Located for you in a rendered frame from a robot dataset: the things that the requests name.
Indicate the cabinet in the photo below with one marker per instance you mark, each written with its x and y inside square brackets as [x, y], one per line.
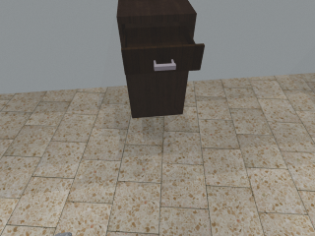
[155, 94]

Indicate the handle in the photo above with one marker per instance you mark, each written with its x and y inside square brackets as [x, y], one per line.
[164, 67]

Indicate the drawer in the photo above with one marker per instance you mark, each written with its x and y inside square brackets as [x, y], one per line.
[143, 46]

